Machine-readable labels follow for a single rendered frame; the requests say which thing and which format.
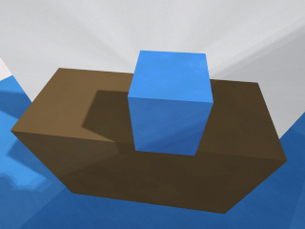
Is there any pedestal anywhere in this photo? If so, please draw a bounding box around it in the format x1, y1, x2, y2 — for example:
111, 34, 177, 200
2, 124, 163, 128
10, 68, 288, 214

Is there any carton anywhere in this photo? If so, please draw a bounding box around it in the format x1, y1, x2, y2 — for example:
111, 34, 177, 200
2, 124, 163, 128
128, 51, 214, 156

